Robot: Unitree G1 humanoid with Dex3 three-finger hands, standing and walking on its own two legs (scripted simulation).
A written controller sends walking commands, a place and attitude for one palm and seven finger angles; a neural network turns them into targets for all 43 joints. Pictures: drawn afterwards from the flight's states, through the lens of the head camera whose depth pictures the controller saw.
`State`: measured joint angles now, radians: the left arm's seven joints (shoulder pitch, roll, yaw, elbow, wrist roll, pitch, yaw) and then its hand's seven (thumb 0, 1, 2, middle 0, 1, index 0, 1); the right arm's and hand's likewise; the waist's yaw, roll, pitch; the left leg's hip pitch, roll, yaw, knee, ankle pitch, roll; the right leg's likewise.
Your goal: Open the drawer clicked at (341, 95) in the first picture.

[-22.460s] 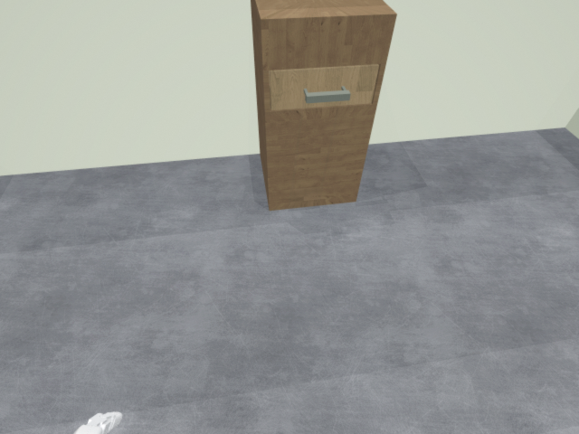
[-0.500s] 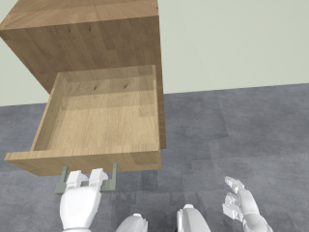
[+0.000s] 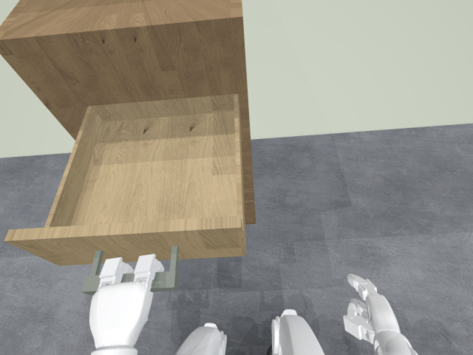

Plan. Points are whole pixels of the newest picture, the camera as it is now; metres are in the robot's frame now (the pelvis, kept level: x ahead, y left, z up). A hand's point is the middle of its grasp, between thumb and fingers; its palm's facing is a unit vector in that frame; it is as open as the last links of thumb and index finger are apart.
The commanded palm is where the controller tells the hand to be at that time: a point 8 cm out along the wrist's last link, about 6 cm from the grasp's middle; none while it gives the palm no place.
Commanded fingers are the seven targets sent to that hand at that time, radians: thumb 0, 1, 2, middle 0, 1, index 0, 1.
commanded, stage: open the thumb to release the handle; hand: left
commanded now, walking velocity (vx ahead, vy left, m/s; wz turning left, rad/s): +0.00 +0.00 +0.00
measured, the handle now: (134, 268) +0.26 +0.21 -0.04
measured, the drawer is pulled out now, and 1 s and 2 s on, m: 0.30 0.30 0.30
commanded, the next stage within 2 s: lift the hand off the handle in 0.52 s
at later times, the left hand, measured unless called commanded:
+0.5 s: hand (133, 307) +0.20 +0.20 -0.05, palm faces -0.04 -0.06 -1.00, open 11.8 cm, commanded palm +0.17 +0.20 +0.00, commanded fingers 0.00 -0.50 0.30 -0.30 -1.20 -0.30 -1.20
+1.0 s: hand (140, 296) +0.22 +0.19 -0.05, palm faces -0.03 -0.05 -1.00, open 13.8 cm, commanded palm +0.19 +0.19 +0.01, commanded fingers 0.00 -0.50 0.30 -0.30 -1.20 -0.30 -1.20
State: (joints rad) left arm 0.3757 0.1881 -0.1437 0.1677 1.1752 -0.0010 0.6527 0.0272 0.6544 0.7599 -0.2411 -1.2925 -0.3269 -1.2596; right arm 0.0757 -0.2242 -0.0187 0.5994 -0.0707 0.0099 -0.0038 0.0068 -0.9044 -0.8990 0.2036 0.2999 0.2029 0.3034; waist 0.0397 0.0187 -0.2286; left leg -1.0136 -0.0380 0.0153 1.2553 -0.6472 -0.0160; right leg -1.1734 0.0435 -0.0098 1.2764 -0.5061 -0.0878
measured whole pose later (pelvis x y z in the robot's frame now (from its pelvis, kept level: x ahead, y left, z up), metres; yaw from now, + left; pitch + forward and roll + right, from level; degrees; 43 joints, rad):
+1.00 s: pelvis -0.01 +0.00 +0.01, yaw +1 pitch +21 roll +3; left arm 0.18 0.18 -0.20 0.33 1.16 0.11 0.68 0.00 -0.48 0.31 -0.32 -1.20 -0.32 -1.20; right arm 0.06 -0.21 -0.03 0.66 -0.05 0.01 -0.04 0.01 -0.90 -0.90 0.20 0.30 0.20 0.30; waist 0.04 0.03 -0.21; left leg -0.98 -0.04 0.00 1.21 -0.60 -0.01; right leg -1.12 0.03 -0.02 1.22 -0.46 -0.08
